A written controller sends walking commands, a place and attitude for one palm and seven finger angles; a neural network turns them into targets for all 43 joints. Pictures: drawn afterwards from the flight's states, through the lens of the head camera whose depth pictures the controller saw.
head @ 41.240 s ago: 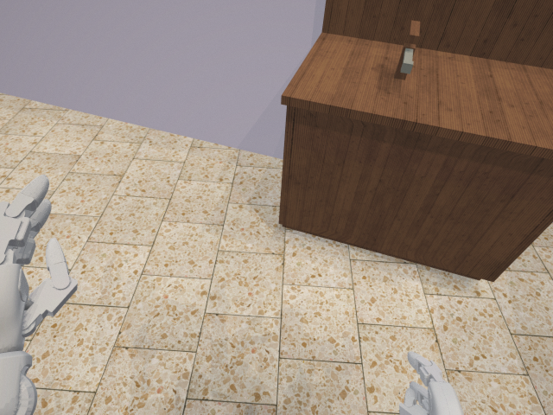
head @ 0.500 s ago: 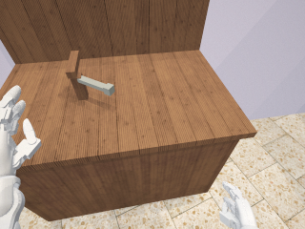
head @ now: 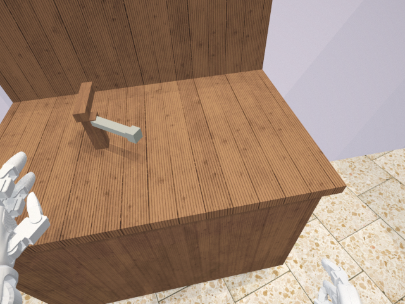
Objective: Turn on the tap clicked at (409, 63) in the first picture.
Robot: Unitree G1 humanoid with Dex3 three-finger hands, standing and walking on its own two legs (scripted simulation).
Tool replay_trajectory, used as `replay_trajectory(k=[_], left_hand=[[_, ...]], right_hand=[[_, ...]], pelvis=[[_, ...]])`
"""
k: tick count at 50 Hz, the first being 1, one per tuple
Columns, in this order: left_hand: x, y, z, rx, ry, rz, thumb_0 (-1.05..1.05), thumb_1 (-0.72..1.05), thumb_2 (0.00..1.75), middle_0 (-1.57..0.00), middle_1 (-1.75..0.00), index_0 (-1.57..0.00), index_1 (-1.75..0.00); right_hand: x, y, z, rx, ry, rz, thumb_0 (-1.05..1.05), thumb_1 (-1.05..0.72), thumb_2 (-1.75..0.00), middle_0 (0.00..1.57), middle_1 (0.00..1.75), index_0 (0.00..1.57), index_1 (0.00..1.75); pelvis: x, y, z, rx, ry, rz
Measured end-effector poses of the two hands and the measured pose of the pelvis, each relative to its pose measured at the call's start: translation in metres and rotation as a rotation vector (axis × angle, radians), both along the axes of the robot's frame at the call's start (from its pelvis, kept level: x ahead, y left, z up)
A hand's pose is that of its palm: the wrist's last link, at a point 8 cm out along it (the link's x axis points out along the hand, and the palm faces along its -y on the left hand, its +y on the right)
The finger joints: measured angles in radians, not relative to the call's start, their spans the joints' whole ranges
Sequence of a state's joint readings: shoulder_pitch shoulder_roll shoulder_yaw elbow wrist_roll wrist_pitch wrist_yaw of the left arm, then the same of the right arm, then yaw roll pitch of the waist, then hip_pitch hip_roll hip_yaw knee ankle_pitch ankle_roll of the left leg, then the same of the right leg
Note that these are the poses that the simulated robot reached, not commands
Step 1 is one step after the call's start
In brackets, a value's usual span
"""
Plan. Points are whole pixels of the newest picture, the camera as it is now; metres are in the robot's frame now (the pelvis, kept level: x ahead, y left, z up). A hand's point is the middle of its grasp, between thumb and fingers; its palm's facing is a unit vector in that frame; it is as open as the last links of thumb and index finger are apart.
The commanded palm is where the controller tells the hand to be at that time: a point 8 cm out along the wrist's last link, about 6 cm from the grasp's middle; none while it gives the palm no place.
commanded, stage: turn the palm inward beside the body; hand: left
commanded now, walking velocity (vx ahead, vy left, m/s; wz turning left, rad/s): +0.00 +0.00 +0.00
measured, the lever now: (134, 134) +0.46 +0.23 +0.08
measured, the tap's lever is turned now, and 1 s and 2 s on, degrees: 53 53 53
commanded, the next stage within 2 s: reach beside the lever's end, fingers flat in 1.26 s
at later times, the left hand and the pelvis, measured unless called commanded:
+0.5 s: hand (42, 242) +0.16 +0.25 +0.14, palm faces +0.44 -0.88 -0.16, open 7.4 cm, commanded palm +0.11 +0.30 +0.15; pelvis -0.02 +0.02 +0.00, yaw +1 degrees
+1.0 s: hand (53, 250) +0.15 +0.23 +0.14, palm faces +0.47 -0.87 -0.12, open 7.4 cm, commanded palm +0.10 +0.28 +0.15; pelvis -0.02 +0.01 +0.00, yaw +1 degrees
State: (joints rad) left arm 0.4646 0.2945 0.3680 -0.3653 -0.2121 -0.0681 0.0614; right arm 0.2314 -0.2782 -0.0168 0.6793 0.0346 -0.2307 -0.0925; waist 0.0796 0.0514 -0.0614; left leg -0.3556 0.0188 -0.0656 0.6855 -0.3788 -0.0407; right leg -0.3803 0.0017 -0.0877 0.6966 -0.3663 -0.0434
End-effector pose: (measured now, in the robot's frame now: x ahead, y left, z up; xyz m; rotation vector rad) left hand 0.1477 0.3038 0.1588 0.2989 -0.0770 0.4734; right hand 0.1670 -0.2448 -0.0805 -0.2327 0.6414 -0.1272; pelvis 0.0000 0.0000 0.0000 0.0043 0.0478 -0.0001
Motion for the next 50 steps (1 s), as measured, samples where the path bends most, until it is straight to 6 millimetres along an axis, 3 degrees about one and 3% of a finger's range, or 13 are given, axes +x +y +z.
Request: replay_trajectory(k=[3,8,13,21,37,50], left_hand=[[0.002,-0.005,-0.006,-0.023,0.005,-0.032,0.01,0.90,0.90,-0.21,-0.30,-0.21,-0.30],[0.004,-0.016,0.001,-0.021,-0.055,-0.102,0.01,0.90,0.90,-0.21,-0.30,-0.21,-0.30],[-0.003,-0.008,0.005,-0.040,-0.067,-0.070,0.01,0.90,0.90,-0.21,-0.30,-0.21,-0.30],[-0.023,-0.004,-0.009,-0.108,0.000,-0.009,0.01,0.90,0.90,-0.21,-0.30,-0.21,-0.30],[-0.045,-0.018,-0.017,-0.159,0.010,0.012,0.01,0.90,0.90,-0.21,-0.30,-0.21,-0.30],[-0.040,-0.032,-0.013,-0.170,0.005,0.019,0.01,0.90,0.90,-0.21,-0.30,-0.21,-0.30]], right_hand=[[0.007,0.009,0.004,-0.001,-0.032,0.019,0.02,-0.91,-0.90,0.20,0.30,0.20,0.30],[0.017,0.030,0.012,0.020,-0.090,0.053,0.02,-0.91,-0.90,0.20,0.30,0.20,0.30],[0.021,0.050,0.017,0.053,-0.120,0.073,0.02,-0.91,-0.90,0.20,0.30,0.20,0.30],[0.016,0.066,0.020,0.055,-0.127,0.112,0.02,-0.90,-0.90,0.20,0.30,0.20,0.30],[-0.007,0.054,0.016,0.044,-0.120,0.096,0.02,-0.90,-0.90,0.20,0.30,0.20,0.30],[-0.002,0.038,0.012,0.047,-0.126,0.089,0.02,-0.90,-0.90,0.20,0.30,0.20,0.30]], pelvis=[[0.001,0.005,0.000,-0.002,0.001,0.004],[0.001,0.013,0.000,-0.003,0.003,0.002],[-0.003,0.018,0.000,-0.005,-0.006,0.000],[-0.015,0.024,0.001,-0.010,-0.030,0.009],[-0.030,0.017,-0.001,-0.010,-0.046,0.012],[-0.024,0.005,-0.001,-0.009,-0.039,0.021]])
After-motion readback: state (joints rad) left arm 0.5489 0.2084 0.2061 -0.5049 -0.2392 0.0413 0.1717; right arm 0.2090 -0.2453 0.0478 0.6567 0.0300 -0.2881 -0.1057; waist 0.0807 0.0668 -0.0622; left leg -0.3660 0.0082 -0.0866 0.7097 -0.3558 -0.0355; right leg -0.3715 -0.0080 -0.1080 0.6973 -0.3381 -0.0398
